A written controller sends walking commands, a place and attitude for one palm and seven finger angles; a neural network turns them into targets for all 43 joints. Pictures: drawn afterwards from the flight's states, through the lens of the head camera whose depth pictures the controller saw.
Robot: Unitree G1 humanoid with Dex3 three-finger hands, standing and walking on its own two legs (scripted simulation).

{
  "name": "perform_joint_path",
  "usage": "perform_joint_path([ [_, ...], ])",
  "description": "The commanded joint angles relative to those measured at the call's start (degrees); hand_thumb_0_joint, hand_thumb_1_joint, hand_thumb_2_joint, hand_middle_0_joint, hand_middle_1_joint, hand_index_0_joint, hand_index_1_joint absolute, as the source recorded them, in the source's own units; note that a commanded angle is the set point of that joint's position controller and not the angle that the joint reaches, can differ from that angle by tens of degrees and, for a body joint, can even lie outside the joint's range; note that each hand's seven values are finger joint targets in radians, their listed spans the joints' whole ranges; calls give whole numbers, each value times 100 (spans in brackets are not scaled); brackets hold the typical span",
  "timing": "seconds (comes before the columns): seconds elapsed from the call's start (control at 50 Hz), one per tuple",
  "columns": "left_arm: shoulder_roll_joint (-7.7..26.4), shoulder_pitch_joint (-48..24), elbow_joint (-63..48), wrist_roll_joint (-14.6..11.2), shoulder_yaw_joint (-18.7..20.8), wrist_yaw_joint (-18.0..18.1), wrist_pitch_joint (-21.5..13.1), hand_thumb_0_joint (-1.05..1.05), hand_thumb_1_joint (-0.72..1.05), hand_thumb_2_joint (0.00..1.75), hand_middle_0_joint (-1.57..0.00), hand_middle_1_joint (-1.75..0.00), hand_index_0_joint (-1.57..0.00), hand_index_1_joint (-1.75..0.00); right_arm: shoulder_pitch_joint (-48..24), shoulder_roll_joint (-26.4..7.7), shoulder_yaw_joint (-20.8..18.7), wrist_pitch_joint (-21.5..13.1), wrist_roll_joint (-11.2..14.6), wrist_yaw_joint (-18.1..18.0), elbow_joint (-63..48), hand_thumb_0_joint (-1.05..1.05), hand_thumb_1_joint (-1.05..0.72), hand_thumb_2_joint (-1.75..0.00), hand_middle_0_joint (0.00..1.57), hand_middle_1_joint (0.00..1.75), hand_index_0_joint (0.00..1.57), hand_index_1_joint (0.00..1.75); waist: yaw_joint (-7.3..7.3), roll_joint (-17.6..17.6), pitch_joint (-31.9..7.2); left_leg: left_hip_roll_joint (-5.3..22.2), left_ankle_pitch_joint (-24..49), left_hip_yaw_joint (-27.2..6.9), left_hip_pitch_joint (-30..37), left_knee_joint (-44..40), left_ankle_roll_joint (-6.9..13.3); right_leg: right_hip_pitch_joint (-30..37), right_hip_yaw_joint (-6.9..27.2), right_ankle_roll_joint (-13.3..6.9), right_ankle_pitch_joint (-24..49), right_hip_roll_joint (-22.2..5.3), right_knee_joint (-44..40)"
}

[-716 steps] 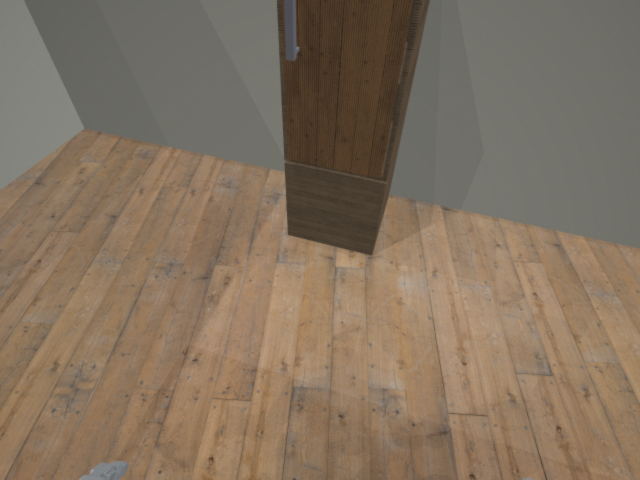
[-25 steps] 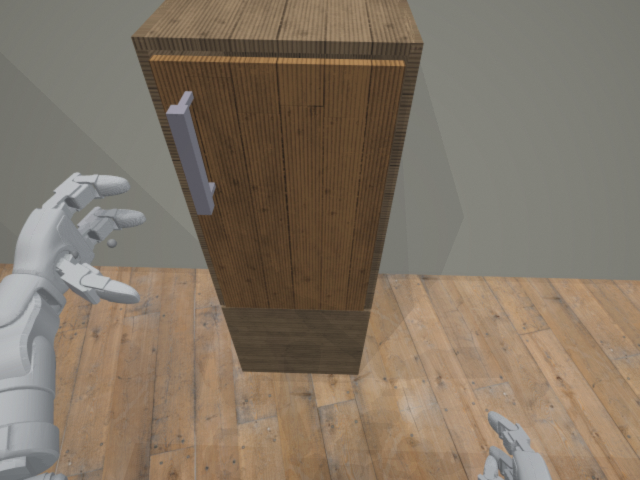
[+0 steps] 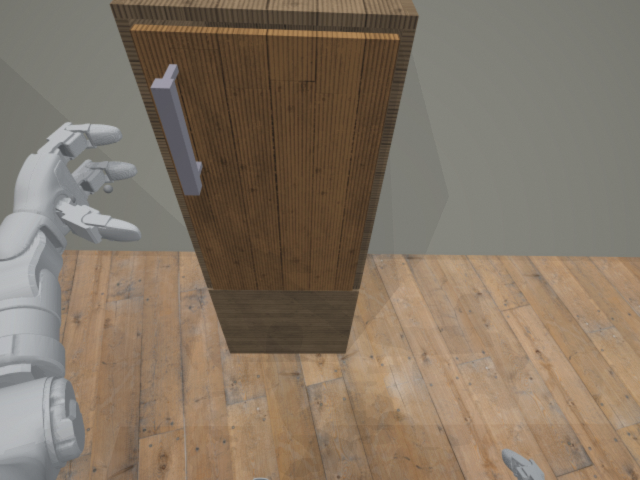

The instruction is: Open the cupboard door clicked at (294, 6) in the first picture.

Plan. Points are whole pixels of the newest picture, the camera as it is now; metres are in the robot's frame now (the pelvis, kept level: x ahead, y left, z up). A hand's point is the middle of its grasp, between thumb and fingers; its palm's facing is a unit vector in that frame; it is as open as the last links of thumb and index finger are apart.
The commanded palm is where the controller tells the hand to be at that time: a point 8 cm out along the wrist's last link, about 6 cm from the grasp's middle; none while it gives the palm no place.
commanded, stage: move the hooked fingers beside the handle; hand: left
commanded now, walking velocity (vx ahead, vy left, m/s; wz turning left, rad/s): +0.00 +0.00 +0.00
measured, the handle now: (183, 134) +0.54 +0.21 +0.14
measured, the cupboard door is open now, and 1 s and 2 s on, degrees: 0 0 0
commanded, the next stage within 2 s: slide the fingers in behind the handle in 1.74 s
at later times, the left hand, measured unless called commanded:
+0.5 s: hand (129, 149) +0.49 +0.27 +0.15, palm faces +0.04 -1.00 +0.03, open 13.9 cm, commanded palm +0.47 +0.32 +0.14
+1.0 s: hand (113, 159) +0.47 +0.28 +0.15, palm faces +0.02 -1.00 +0.02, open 14.0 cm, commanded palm +0.45 +0.32 +0.14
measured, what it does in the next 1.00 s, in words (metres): stands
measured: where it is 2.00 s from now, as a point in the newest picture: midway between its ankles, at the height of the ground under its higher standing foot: outside the picture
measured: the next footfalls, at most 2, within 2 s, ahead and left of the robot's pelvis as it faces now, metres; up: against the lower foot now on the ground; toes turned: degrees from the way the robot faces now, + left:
none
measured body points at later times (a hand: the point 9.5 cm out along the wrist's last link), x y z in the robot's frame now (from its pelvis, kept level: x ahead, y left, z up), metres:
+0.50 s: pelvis +0.01 -0.01 -0.01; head +0.09 +0.01 +0.43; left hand +0.48 +0.32 +0.15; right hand +0.01 -0.29 -0.11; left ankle +0.06 +0.11 -0.72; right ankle -0.03 -0.12 -0.72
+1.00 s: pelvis +0.03 +0.01 -0.01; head +0.08 +0.02 +0.44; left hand +0.46 +0.33 +0.15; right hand +0.10 -0.27 -0.11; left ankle +0.06 +0.11 -0.72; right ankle -0.03 -0.12 -0.72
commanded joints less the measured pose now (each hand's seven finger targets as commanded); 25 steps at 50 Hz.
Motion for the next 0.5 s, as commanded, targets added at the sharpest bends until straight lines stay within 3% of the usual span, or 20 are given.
perform_joint_path([
  [0.0,1712,-2740,-698,-81,277,-145,-562,0,-50,30,-30,-120,-30,-120,130,-969,-374,-158,4,-31,-569,0,-90,-90,20,30,20,30,-128,510,-1628,18,471,-210,1988,-375,123,-910,-34,-115,922,91,-608],
  [0.06,1819,-3073,-295,-77,264,-237,-638,0,-50,30,-30,-120,-30,-120,297,-997,-394,-75,5,-32,-481,0,-90,-90,20,30,20,30,-193,368,-1601,4,465,-149,1774,-294,159,-909,-10,-105,950,91,-576],
  [0.12,2199,-3222,40,-2,500,-277,-721,0,-50,30,-30,-120,-30,-120,424,-1043,-413,-9,-7,-17,-432,0,-90,-90,20,30,20,30,-185,484,-1685,15,489,-130,1677,-228,158,-986,36,-83,1003,85,-528],
  [0.2,2556,-3680,426,116,643,-280,-913,0,-50,30,-30,-120,-30,-120,611,-1081,-426,88,-29,-15,-345,0,-90,-90,20,30,20,30,-289,393,-1712,18,490,-105,1439,-109,193,-1058,85,-52,1052,101,-449],
  [0.24,2536,-3884,461,187,539,-301,-991,0,-50,30,-30,-120,-30,-120,682,-1079,-437,132,-25,-1,-325,0,-90,-90,20,30,20,30,-365,631,-1831,20,605,-80,1528,-42,192,-1160,104,-44,1143,106,-406],
  [0.28,2718,-3912,679,233,659,-320,-1053,0,-50,30,-30,-120,-30,-120,807,-1105,-452,178,-50,8,-283,0,-90,-90,20,30,20,30,-359,526,-1983,31,705,-92,1503,24,202,-1157,106,-32,1233,126,-356],
  [0.3,2639,-3957,748,241,550,-350,-1048,0,-50,30,-30,-120,-30,-120,821,-1104,-451,208,-38,6,-279,0,-90,-90,20,30,20,30,-422,532,-1973,35,677,-59,1468,45,207,-1197,117,-14,1234,125,-358],
  [0.34,2929,-4045,885,291,743,-385,-1064,0,-50,30,-30,-120,-30,-120,927,-1138,-467,258,-61,14,-251,0,-90,-90,20,30,20,30,-386,596,-2133,38,776,-82,1433,99,203,-1168,120,-22,1308,130,-295],
  [0.36,2883,-3981,978,275,735,-413,-1059,0,-50,30,-30,-120,-30,-120,978,-1136,-463,290,-72,24,-262,0,-90,-90,20,30,20,30,-385,531,-2215,20,916,-65,1447,137,222,-1117,109,-31,1445,154,-264],
  [0.4,3163,-3855,1221,313,927,-473,-1002,0,-50,30,-30,-120,-30,-120,1027,-1155,-476,358,-59,28,-282,0,-90,-90,20,30,20,30,-364,411,-2254,28,995,-8,1274,199,232,-1035,137,12,1641,146,-231],
  [0.44,3315,-3945,1214,360,971,-533,-986,0,-50,30,-30,-120,-30,-120,1097,-1160,-472,435,-66,38,-293,0,-90,-90,20,30,20,30,-345,593,-2339,17,1206,22,1236,252,236,-988,151,12,1899,148,-169],
  [0.46,3319,-4026,1178,368,976,-547,-1011,0,-50,30,-30,-120,-30,-120,1140,-1158,-479,469,-75,42,-305,0,-90,-90,20,30,20,30,-384,514,-2375,14,1387,23,1292,300,255,-977,141,4,2075,170,-135],
  [0.48,3323,-4033,1096,401,952,-564,-1031,0,-50,30,-30,-120,-30,-120,1127,-1144,-485,498,-71,60,-334,0,-90,-90,20,30,20,30,-353,715,-2465,14,1467,43,1358,324,237,-1011,142,17,2154,175,-113],
])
